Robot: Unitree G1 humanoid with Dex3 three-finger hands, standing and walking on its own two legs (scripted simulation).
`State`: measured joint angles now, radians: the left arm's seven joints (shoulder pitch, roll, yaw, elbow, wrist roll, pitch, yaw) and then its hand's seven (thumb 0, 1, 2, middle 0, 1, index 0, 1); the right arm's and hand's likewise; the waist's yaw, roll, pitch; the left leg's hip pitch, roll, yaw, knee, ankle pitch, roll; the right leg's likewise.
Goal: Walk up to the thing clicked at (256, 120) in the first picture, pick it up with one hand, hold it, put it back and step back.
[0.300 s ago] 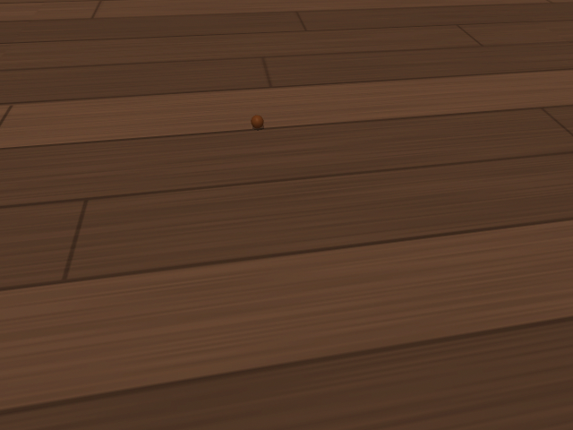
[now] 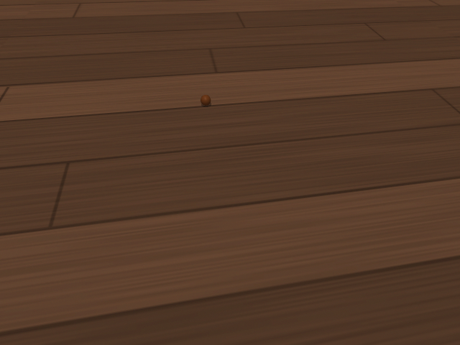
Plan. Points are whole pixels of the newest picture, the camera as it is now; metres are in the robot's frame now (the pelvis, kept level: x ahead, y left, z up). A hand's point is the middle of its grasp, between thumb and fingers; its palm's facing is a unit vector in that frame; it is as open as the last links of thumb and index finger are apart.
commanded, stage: stand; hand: left
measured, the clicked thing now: (205, 100) +1.89 +0.14 -0.74
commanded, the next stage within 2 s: walk up in 0.82 s
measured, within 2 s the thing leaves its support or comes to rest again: neither
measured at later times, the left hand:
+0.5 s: hand out of the picture +0.08 +0.25 -0.16, palm faces -0.03 -0.94 -0.34, open 7.4 cm
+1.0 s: hand out of the picture +0.08 +0.28 -0.16, palm faces +0.00 -0.94 -0.35, open 7.4 cm
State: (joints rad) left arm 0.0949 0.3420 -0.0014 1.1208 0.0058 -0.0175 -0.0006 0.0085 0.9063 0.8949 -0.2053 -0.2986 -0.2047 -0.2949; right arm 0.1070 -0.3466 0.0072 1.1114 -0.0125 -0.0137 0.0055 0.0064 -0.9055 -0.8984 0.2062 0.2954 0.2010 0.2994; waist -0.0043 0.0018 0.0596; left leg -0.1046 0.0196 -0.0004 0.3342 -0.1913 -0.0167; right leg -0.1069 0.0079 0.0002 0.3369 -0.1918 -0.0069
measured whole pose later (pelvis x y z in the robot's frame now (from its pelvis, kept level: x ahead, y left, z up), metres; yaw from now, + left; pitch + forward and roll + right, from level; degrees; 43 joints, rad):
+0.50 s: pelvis +0.00 +0.00 +0.00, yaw +0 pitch -2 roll +0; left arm 0.11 0.34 0.00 1.12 0.01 -0.01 0.00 0.01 0.91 0.89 -0.21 -0.30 -0.20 -0.29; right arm 0.11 -0.35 0.01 1.12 -0.01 -0.01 0.01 0.01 -0.91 -0.90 0.21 0.30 0.20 0.30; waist 0.00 0.00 0.06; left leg -0.10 0.02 0.00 0.33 -0.19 -0.01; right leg -0.11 0.01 0.00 0.33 -0.19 0.00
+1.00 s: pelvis +0.02 +0.01 -0.01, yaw +0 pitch -1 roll -1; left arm 0.22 0.39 0.07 1.02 0.04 -0.06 -0.07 0.01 0.90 0.89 -0.21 -0.30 -0.21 -0.30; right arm 0.19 -0.42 -0.08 1.04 -0.04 -0.04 0.06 0.01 -0.90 -0.90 0.21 0.30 0.20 0.30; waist 0.02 0.02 0.00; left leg -0.25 0.02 0.01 0.65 -0.47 0.04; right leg -0.18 0.02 0.01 0.51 -0.32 -0.04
